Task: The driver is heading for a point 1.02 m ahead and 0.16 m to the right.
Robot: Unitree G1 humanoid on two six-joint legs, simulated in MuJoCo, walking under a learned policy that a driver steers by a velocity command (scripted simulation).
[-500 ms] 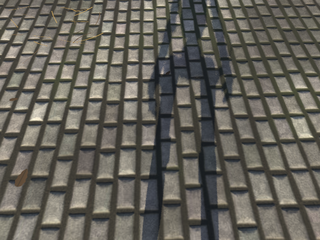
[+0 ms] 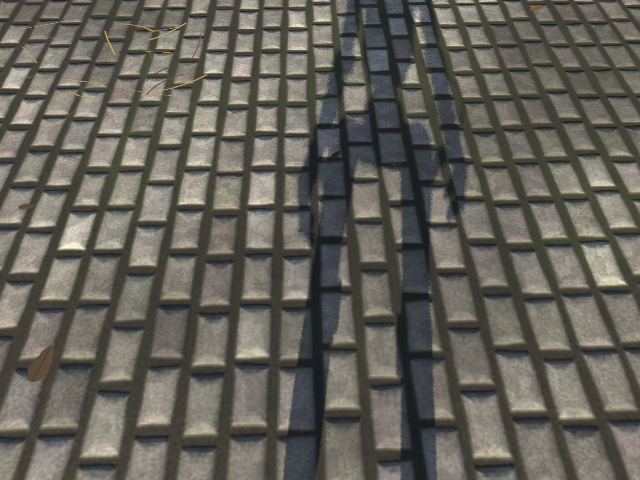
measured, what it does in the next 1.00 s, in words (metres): walks ahead: right foot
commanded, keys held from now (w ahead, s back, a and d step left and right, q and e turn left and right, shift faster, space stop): w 1.00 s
